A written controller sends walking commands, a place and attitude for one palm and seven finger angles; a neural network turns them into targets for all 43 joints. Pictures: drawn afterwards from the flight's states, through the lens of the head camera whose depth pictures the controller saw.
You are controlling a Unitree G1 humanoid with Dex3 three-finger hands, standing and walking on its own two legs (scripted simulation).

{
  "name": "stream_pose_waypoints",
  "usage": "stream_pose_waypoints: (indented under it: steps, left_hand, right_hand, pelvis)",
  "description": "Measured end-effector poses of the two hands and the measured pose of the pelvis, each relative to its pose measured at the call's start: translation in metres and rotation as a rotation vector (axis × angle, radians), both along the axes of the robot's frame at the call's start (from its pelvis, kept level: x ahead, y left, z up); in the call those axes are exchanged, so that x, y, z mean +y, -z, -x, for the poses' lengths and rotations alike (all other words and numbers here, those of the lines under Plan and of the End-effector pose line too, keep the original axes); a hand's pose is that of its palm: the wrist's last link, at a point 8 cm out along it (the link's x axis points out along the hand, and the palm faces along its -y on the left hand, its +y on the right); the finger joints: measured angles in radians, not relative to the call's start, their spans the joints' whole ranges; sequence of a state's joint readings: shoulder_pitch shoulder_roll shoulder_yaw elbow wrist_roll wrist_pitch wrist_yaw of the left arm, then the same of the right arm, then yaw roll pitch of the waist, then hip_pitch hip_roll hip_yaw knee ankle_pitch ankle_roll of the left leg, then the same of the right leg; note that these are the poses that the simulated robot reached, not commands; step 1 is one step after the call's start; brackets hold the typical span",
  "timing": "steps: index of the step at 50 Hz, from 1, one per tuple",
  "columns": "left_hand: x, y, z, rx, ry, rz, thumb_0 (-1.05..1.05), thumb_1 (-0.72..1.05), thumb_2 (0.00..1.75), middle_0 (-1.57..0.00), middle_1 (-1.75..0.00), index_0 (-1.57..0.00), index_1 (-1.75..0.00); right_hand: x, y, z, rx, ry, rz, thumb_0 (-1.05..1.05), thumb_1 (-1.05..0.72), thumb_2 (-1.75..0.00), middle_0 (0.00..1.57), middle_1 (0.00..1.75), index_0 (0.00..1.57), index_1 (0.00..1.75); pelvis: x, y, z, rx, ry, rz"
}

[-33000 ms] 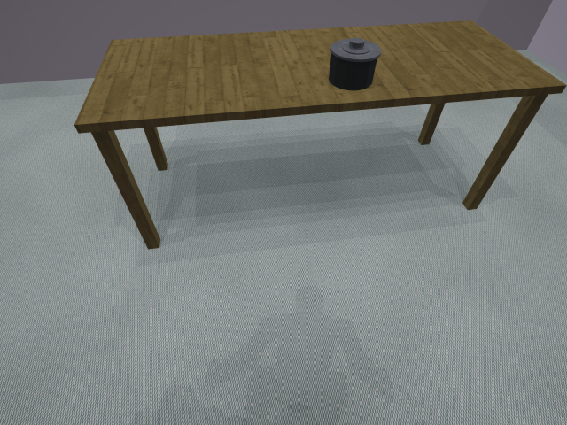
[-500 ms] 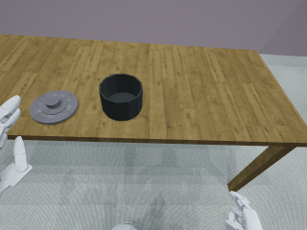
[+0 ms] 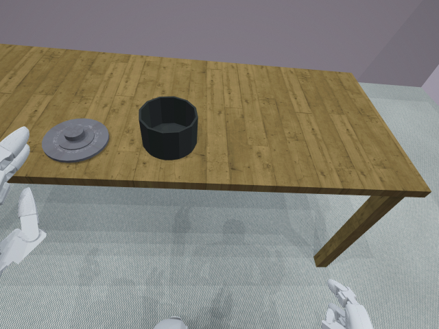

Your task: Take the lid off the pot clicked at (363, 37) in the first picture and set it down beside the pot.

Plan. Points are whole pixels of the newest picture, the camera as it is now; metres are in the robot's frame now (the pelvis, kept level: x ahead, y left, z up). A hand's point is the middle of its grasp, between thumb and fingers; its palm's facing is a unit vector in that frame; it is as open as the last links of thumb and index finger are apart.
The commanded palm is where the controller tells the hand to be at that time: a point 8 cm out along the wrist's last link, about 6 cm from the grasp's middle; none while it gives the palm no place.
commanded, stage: step back with the hand held close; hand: left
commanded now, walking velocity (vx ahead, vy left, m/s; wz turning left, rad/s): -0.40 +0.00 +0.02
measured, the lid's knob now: (74, 132) +0.58 +0.41 -0.05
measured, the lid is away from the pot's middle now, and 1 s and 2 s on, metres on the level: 0.25 0.25 0.25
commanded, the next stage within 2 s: stop stepping back and stand still in 0.22 s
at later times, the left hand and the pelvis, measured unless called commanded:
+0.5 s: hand out of the picture +0.09 +0.24 +0.16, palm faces +0.26 -0.87 -0.43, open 7.4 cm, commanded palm +0.04 +0.29 +0.20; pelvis -0.10 +0.01 -0.01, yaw -3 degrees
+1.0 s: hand out of the picture +0.02 +0.29 +0.16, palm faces +0.29 -0.86 -0.41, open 7.4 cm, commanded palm -0.03 +0.33 +0.20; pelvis -0.17 +0.05 -0.01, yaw -3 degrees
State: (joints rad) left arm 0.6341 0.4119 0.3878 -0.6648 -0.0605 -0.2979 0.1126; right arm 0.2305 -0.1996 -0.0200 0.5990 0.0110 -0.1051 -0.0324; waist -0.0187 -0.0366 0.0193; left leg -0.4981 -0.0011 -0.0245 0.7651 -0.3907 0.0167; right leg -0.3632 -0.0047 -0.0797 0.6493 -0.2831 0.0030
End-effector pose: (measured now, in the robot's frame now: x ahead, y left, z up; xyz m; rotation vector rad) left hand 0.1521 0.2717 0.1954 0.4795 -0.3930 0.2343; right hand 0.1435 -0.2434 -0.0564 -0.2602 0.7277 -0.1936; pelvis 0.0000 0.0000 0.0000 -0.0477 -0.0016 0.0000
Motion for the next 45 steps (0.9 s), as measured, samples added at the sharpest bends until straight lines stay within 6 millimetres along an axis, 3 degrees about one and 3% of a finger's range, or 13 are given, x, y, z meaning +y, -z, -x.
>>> stream_pose_waypoints:
  steps: [7,11,16,19,22,27,34,38,45]
  left_hand:
    - [0.017,0.004,0.006,-0.046,-0.006,0.010,0.01,0.89,0.90,-0.22,-0.30,-0.21,-0.31]
    - [0.010,-0.002,0.016,-0.032,0.024,0.013,0.01,0.89,0.90,-0.21,-0.30,-0.21,-0.31]
    - [-0.008,-0.006,0.046,-0.020,0.089,-0.069,0.01,0.89,0.90,-0.21,-0.30,-0.21,-0.30]
    - [-0.009,0.013,0.055,0.056,0.090,-0.054,0.01,0.89,0.90,-0.21,-0.30,-0.21,-0.31]
    - [0.000,0.019,0.074,0.071,0.067,-0.025,0.01,0.89,0.90,-0.22,-0.30,-0.22,-0.31]
    - [0.022,0.013,0.101,-0.027,0.032,-0.033,0.01,0.89,0.90,-0.22,-0.31,-0.22,-0.31]
    - [0.040,-0.011,0.117,-0.103,-0.001,-0.037,0.01,0.89,0.90,-0.22,-0.30,-0.21,-0.31]
    - [0.037,-0.013,0.134,-0.052,0.027,-0.080,0.01,0.89,0.90,-0.21,-0.30,-0.21,-0.30]
    - [0.044,0.007,0.157,0.031,0.032,-0.077,0.01,0.89,0.90,-0.22,-0.30,-0.21,-0.31]
  right_hand:
    - [0.007,-0.004,0.025,-0.042,0.018,0.022,0.02,-0.90,-0.90,0.20,0.30,0.20,0.30]
    - [0.018,-0.006,0.046,-0.057,0.006,-0.024,0.02,-0.90,-0.90,0.20,0.30,0.20,0.30]
    - [0.020,0.007,0.074,-0.063,-0.013,-0.063,0.02,-0.90,-0.90,0.20,0.30,0.21,0.30]
    - [0.013,0.022,0.092,0.002,-0.001,-0.071,0.02,-0.90,-0.90,0.20,0.30,0.21,0.30]
    - [0.007,0.016,0.111,0.020,0.068,-0.051,0.02,-0.90,-0.90,0.20,0.30,0.21,0.30]
    - [0.007,0.002,0.130,-0.049,0.091,0.038,0.02,-0.90,-0.90,0.20,0.30,0.21,0.30]
    - [0.036,-0.010,0.154,-0.090,0.047,-0.032,0.02,-0.91,-0.90,0.20,0.30,0.20,0.30]
    - [0.048,-0.002,0.170,-0.063,0.021,-0.079,0.02,-0.90,-0.90,0.20,0.30,0.21,0.30]
    - [0.052,0.022,0.195,0.039,0.033,-0.092,0.02,-0.90,-0.90,0.20,0.30,0.21,0.30]
  pelvis:
    - [0.008,0.005,0.027,-0.006,0.031,0.011]
    - [0.007,-0.001,0.046,0.002,0.049,0.031]
    - [0.000,0.007,0.072,-0.004,0.055,0.052]
    - [0.001,0.011,0.087,-0.027,0.020,0.061]
    - [0.004,0.011,0.093,-0.024,0.047,0.020]
    - [0.020,0.019,0.107,0.005,0.035,0.004]
    - [0.031,0.003,0.139,-0.019,0.035,-0.018]
    - [0.035,0.002,0.151,0.004,0.043,-0.001]
    - [0.040,0.011,0.171,-0.017,0.038,0.043]
